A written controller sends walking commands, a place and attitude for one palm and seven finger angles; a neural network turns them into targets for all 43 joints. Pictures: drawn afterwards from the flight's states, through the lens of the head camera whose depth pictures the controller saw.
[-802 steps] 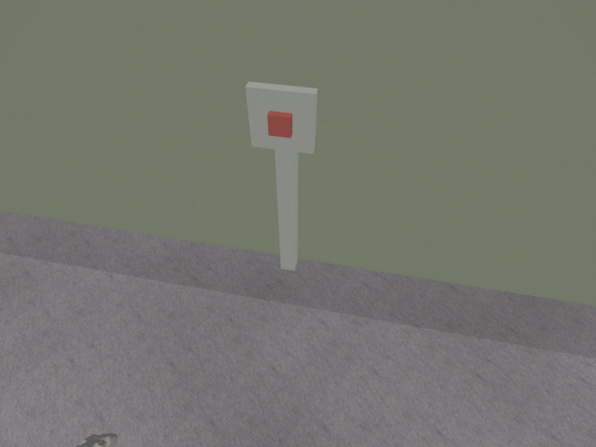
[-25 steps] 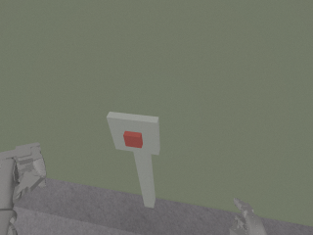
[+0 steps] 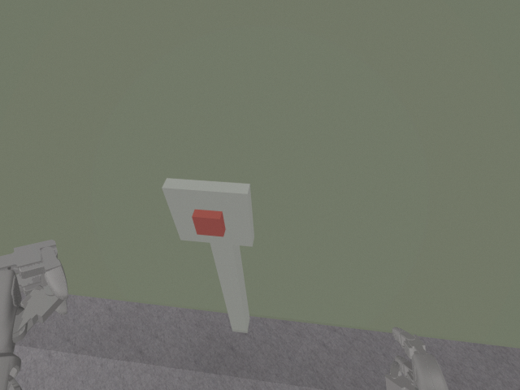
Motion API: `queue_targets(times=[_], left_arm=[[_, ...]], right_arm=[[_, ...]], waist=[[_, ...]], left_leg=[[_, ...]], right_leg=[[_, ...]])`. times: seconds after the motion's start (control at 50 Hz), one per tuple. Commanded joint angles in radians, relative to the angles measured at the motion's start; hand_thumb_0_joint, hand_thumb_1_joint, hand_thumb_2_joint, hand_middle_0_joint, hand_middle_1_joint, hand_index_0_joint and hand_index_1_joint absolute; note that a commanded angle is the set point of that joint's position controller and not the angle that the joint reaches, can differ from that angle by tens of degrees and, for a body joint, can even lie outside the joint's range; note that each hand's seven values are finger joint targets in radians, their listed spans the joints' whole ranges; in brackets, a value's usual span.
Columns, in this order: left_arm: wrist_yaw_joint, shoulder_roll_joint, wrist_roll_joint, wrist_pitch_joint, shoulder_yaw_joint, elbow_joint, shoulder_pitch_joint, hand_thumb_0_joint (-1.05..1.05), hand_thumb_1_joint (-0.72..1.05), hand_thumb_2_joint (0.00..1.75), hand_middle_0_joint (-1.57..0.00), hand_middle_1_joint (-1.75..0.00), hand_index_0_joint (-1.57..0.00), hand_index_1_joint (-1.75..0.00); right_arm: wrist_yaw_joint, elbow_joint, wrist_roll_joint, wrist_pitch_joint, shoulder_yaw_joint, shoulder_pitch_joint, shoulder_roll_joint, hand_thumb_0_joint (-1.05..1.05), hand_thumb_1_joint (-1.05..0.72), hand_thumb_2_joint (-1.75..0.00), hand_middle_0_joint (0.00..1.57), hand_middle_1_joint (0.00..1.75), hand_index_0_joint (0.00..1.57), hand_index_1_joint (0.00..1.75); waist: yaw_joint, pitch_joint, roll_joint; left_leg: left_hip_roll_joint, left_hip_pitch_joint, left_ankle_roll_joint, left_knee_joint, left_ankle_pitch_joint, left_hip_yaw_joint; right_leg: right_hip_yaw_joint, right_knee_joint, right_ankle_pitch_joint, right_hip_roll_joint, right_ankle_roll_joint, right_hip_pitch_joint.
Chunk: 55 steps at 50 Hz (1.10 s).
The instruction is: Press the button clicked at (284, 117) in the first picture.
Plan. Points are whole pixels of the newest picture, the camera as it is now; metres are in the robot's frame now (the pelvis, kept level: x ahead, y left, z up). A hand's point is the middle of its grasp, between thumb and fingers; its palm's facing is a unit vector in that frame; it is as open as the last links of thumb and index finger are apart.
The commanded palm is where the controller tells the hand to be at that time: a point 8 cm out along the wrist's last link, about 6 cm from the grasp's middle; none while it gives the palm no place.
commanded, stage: step back with the hand held close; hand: left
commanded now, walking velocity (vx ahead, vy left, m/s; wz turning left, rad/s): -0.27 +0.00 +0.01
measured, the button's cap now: (209, 221) +0.47 +0.16 -0.05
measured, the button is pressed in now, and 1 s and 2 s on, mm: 0 0 0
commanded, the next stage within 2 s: stop stepping back and stand still in 1.22 s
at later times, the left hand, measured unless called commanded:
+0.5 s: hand (23, 339) +0.14 +0.26 +0.15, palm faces +0.34 -0.82 -0.47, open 3.1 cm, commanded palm +0.08 +0.30 +0.17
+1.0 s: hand out of the picture +0.07 +0.29 +0.16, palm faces +0.37 -0.80 -0.47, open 3.1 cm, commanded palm +0.00 +0.32 +0.17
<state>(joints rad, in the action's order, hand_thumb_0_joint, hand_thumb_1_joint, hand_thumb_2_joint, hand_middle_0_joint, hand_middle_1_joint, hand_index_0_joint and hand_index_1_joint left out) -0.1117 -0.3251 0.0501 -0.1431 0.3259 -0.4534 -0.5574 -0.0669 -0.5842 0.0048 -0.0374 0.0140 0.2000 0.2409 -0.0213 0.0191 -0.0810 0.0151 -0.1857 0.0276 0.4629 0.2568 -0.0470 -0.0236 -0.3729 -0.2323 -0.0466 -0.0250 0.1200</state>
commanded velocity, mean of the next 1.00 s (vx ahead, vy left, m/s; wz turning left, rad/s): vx -0.32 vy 0.00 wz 0.01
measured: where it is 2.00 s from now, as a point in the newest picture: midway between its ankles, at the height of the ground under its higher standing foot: outside the picture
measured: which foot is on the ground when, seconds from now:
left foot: down 0.00-1.00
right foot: down 0.00-0.94, up 0.96-1.00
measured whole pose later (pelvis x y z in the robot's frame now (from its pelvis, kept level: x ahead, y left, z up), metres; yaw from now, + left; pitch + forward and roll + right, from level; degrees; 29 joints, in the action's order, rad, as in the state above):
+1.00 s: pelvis -0.12 +0.04 -0.02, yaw +2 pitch +1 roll -5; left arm -0.16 -0.44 0.01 -0.26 0.41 -0.62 -0.59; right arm -0.08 -0.59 -0.02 -0.04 -0.02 0.20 0.21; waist 0.04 -0.03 -0.02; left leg 0.01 -0.51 0.10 0.61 0.11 -0.02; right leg 0.05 -0.84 -0.37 -0.10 0.02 0.45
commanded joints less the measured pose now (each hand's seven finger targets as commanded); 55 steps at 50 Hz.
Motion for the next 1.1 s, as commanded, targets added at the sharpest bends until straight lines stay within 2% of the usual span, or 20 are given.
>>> queue_targets(times=[0.0, 0.08, 0.18, 0.28, 0.44, 0.54, 0.58, 0.64, 0.68, 0.74, 0.78, 0.82, 0.86, 0.88, 0.92, 0.94, 0.96, 0.98, 1.02, 1.08], left_arm=[[-0.023, -0.182, 0.003, -0.079, 0.11, -0.224, -0.007, 0.0, 0.9, 0.9, -1.3, -1.5, -1.3, -1.5], [-0.032, -0.219, 0.009, -0.08, 0.156, -0.274, -0.061, 0.0, 0.9, 0.9, -1.3, -1.5, -1.3, -1.5], [-0.039, -0.219, 0.012, -0.076, 0.164, -0.297, -0.109, 0.0, 0.9, 0.9, -1.3, -1.5, -1.3, -1.5], [-0.046, -0.209, 0.006, -0.08, 0.153, -0.293, -0.109, 0.0, 0.9, 0.9, -1.3, -1.5, -1.3, -1.5], [-0.063, -0.225, -0.019, -0.109, 0.165, -0.329, -0.053, 0.0, 0.9, 0.9, -1.3, -1.5, -1.3, -1.5], [-0.07, -0.211, -0.04, -0.126, 0.175, -0.342, -0.033, 0.0, 0.9, 0.9, -1.3, -1.5, -1.3, -1.5], [-0.068, -0.201, -0.05, -0.133, 0.176, -0.351, -0.017, 0.0, 0.9, 0.9, -1.3, -1.5, -1.3, -1.5], [-0.061, -0.207, -0.039, -0.138, 0.188, -0.33, -0.043, 0.0, 0.9, 0.9, -1.3, -1.5, -1.3, -1.5], [-0.057, -0.192, -0.036, -0.143, 0.173, -0.339, -0.024, 0.0, 0.9, 0.9, -1.3, -1.5, -1.3, -1.5], [-0.061, -0.22, -0.031, -0.149, 0.173, -0.361, -0.003, 0.0, 0.9, 0.9, -1.3, -1.5, -1.3, -1.5], [-0.072, -0.218, -0.027, -0.151, 0.153, -0.351, -0.003, 0.0, 0.9, 0.9, -1.3, -1.5, -1.3, -1.5], [-0.081, -0.237, -0.026, -0.156, 0.164, -0.356, -0.009, 0.0, 0.9, 0.9, -1.3, -1.5, -1.3, -1.5], [-0.086, -0.253, -0.022, -0.161, 0.189, -0.359, -0.039, 0.0, 0.9, 0.9, -1.3, -1.5, -1.3, -1.5], [-0.084, -0.255, -0.023, -0.168, 0.192, -0.375, -0.042, 0.0, 0.9, 0.9, -1.3, -1.5, -1.3, -1.5], [-0.078, -0.248, -0.038, -0.182, 0.228, -0.393, -0.048, 0.0, 0.9, 0.9, -1.3, -1.5, -1.3, -1.5], [-0.076, -0.271, -0.034, -0.181, 0.236, -0.383, -0.036, 0.0, 0.9, 0.9, -1.3, -1.5, -1.3, -1.5], [-0.074, -0.266, -0.029, -0.182, 0.235, -0.408, -0.016, 0.0, 0.9, 0.9, -1.3, -1.5, -1.3, -1.5], [-0.074, -0.254, -0.028, -0.181, 0.228, -0.404, -0.007, 0.0, 0.9, 0.9, -1.3, -1.5, -1.3, -1.5], [-0.076, -0.213, -0.01, -0.162, 0.181, -0.395, -0.047, 0.0, 0.9, 0.9, -1.3, -1.5, -1.3, -1.5], [-0.064, -0.191, 0.002, -0.148, 0.116, -0.401, -0.05, 0.0, 0.9, 0.9, -1.3, -1.5, -1.3, -1.5]], right_arm=[[-0.004, 0.175, -0.001, -0.007, -0.057, -0.11, 0.111, 0.0, -0.9, -0.9, 0.2, 0.3, 0.2, 0.3], [-0.011, 0.202, 0.004, 0.017, -0.062, -0.119, 0.102, 0.0, -0.9, -0.9, 0.2, 0.3, 0.2, 0.3], [-0.012, 0.216, 0.007, 0.028, -0.068, -0.112, 0.105, 0.0, -0.9, -0.9, 0.2, 0.3, 0.2, 0.3], [-0.016, 0.213, 0.004, 0.022, -0.068, -0.107, 0.108, 0.0, -0.9, -0.9, 0.2, 0.3, 0.2, 0.3], [-0.024, 0.216, -0.004, -0.005, -0.066, -0.098, 0.122, 0.0, -0.9, -0.9, 0.2, 0.3, 0.2, 0.3], [-0.031, 0.213, -0.01, -0.04, -0.063, -0.096, 0.125, 0.0, -0.9, -0.9, 0.2, 0.3, 0.2, 0.3], [-0.031, 0.211, -0.012, -0.055, -0.065, -0.089, 0.121, 0.0, -0.9, -0.9, 0.2, 0.3, 0.2, 0.3], [-0.027, 0.198, -0.016, -0.068, -0.067, -0.082, 0.121, 0.0, -0.9, -0.9, 0.2, 0.3, 0.2, 0.3], [-0.02, 0.186, -0.015, -0.069, -0.069, -0.072, 0.115, 0.0, -0.9, -0.9, 0.2, 0.3, 0.2, 0.3], [-0.007, 0.17, -0.021, -0.061, -0.076, -0.066, 0.112, 0.0, -0.9, -0.9, 0.2, 0.3, 0.2, 0.3], [0.0, 0.153, -0.018, -0.05, -0.07, -0.061, 0.088, 0.0, -0.9, -0.9, 0.2, 0.3, 0.2, 0.3], [0.002, 0.146, -0.014, -0.037, -0.071, -0.064, 0.08, 0.0, -0.9, -0.9, 0.2, 0.3, 0.2, 0.3], [-0.005, 0.149, -0.012, -0.028, -0.07, -0.069, 0.086, 0.0, -0.9, -0.9, 0.2, 0.3, 0.2, 0.3], [-0.01, 0.16, -0.01, -0.03, -0.068, -0.083, 0.093, 0.0, -0.9, -0.9, 0.2, 0.3, 0.2, 0.3], [-0.019, 0.175, -0.024, -0.062, -0.07, -0.115, 0.124, 0.0, -0.9, -0.9, 0.2, 0.3, 0.2, 0.3], [-0.023, 0.169, -0.03, -0.073, -0.071, -0.118, 0.102, 0.0, -0.9, -0.9, 0.2, 0.3, 0.2, 0.3], [-0.014, 0.155, -0.036, -0.083, -0.079, -0.103, 0.097, 0.0, -0.9, -0.9, 0.2, 0.3, 0.2, 0.3], [-0.005, 0.141, -0.039, -0.093, -0.085, -0.109, 0.1, 0.0, -0.9, -0.9, 0.2, 0.3, 0.2, 0.3], [0.009, 0.116, -0.036, -0.102, -0.083, -0.106, 0.087, 0.0, -0.9, -0.9, 0.2, 0.3, 0.2, 0.3], [0.02, 0.088, -0.036, -0.112, -0.064, -0.086, 0.078, 0.0, -0.9, -0.9, 0.2, 0.3, 0.2, 0.3]], waist=[[0.019, 0.067, 0.056], [0.013, 0.154, 0.055], [0.015, 0.171, 0.029], [0.023, 0.115, 0.026], [0.034, 0.038, 0.025], [0.026, 0.042, -0.081], [0.026, 0.045, -0.088], [0.031, 0.043, -0.027], [0.036, 0.054, 0.041], [0.045, 0.048, 0.111], [0.053, 0.067, 0.2], [0.058, 0.084, 0.211], [0.056, 0.078, 0.135], [0.054, 0.055, 0.055], [0.037, 0.077, -0.239], [0.04, 0.088, -0.19], [0.035, 0.102, -0.101], [0.026, 0.111, -0.08], [0.017, 0.141, -0.081], [0.027, 0.163, -0.133]], left_leg=[[0.048, 0.033, 0.015, -0.055, -0.249, 0.07], [0.066, 0.028, 0.013, -0.035, -0.412, 0.067], [0.08, -0.026, 0.011, -0.027, -0.43, 0.077], [0.09, -0.13, 0.021, -0.055, -0.254, 0.099], [0.09, -0.336, 0.05, -0.11, 0.214, 0.153], [0.181, -0.534, 0.09, -0.233, 0.406, 0.242], [0.207, -0.595, 0.103, -0.241, 0.445, 0.268], [0.177, -0.543, 0.09, -0.176, 0.375, 0.247], [0.129, -0.508, 0.072, -0.089, 0.337, 0.197], [0.037, -0.324, 0.016, 0.118, 0.253, 0.13], [-0.01, -0.175, -0.015, 0.258, 0.127, 0.097], [-0.018, -0.103, -0.018, 0.274, 0.086, 0.093], [0.02, -0.103, -0.001, 0.128, 0.089, 0.14], [0.072, -0.158, 0.021, 0.021, 0.16, 0.199], [0.321, -0.537, 0.121, -0.374, 0.522, 0.493], [0.372, -0.562, 0.138, -0.418, 0.479, 0.537], [0.36, -0.498, 0.133, -0.37, 0.407, 0.479], [0.332, -0.428, 0.123, -0.315, 0.352, 0.407], [0.263, -0.294, 0.076, -0.298, 0.253, 0.284], [0.221, -0.157, 0.019, -0.361, 0.236, 0.247]], right_leg=[[0.1, 0.036, 0.273, 0.106, 0.016, 0.058], [0.077, -0.048, 0.418, 0.095, 0.024, 0.0], [0.079, -0.102, 0.435, 0.087, 0.024, -0.007], [0.1, -0.105, 0.313, 0.08, 0.024, 0.023], [0.141, -0.072, 0.01, 0.072, 0.018, 0.041], [0.076, -0.273, 0.028, 0.009, 0.038, -0.108], [0.073, -0.342, 0.044, -0.007, 0.041, -0.152], [0.119, -0.298, 0.075, 0.002, 0.026, -0.092], [0.184, -0.233, 0.066, 0.04, 0.009, -0.035], [0.349, -0.013, -0.139, 0.164, -0.058, 0.231], [0.378, 0.06, -0.115, 0.25, -0.096, 0.36], [0.319, 0.058, -0.062, 0.261, -0.096, 0.398], [0.227, -0.012, -0.071, 0.184, -0.055, 0.398], [0.176, -0.073, -0.139, 0.112, -0.02, 0.383], [0.045, -0.534, -0.15, -0.084, 0.043, 0.028], [0.083, -0.728, -0.216, -0.083, 0.039, 0.025], [0.105, -0.814, -0.245, -0.083, 0.031, 0.077], [0.099, -0.811, -0.248, -0.069, 0.03, 0.127], [0.031, -0.718, -0.282, -0.052, 0.025, 0.172], [-0.038, -0.477, -0.349, -0.061, 0.012, 0.152]])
